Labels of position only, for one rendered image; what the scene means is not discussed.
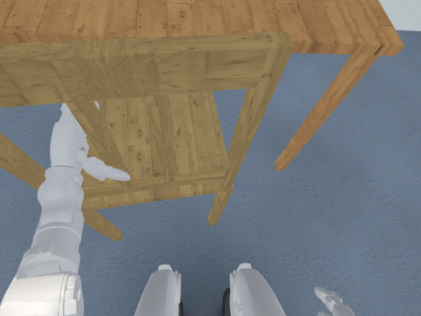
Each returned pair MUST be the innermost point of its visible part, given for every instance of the robot thigh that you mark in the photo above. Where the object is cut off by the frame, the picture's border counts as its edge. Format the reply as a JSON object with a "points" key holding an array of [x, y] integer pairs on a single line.
{"points": [[249, 288], [161, 294]]}

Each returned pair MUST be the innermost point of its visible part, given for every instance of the right robot thigh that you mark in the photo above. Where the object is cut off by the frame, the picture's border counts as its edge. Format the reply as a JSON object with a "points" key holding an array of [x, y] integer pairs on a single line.
{"points": [[249, 288]]}

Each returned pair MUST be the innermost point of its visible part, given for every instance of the robot left upper arm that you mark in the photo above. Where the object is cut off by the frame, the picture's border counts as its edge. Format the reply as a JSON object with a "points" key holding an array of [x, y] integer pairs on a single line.
{"points": [[55, 294]]}

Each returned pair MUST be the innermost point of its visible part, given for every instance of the robot right hand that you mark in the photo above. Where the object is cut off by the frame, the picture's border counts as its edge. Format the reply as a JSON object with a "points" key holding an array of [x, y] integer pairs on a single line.
{"points": [[333, 303]]}

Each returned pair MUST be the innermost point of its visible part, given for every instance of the chair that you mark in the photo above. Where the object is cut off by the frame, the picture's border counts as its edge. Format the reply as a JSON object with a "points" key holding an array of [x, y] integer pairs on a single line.
{"points": [[157, 117]]}

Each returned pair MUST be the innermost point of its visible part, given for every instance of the robot left hand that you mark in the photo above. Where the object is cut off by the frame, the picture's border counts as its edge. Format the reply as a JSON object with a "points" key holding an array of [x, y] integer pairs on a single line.
{"points": [[67, 139]]}

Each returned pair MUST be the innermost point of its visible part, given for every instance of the table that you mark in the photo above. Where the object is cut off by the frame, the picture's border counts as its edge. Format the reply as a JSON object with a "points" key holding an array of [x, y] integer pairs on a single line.
{"points": [[359, 28]]}

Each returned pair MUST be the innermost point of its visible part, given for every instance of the left robot thigh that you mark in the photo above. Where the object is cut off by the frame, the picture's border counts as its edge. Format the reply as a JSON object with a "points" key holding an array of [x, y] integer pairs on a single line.
{"points": [[161, 294]]}

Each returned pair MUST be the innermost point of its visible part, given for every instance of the robot left forearm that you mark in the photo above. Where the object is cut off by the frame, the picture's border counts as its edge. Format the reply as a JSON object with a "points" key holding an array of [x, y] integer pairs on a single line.
{"points": [[59, 231]]}

